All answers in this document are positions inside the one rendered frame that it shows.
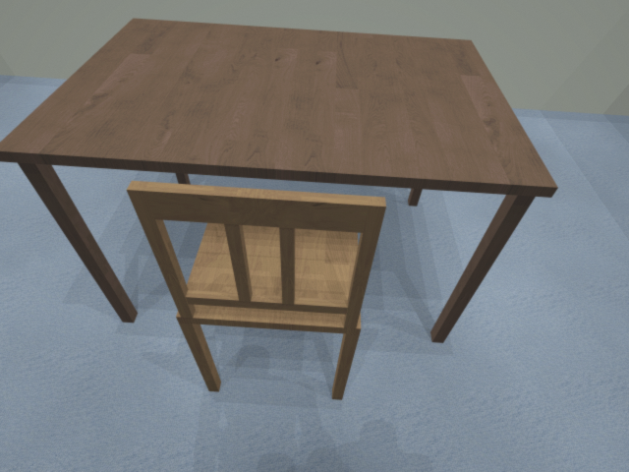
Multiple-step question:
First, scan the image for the table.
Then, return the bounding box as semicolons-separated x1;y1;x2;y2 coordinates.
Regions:
0;18;558;343

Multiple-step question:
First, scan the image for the chair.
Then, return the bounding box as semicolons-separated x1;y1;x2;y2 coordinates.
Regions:
127;181;386;400

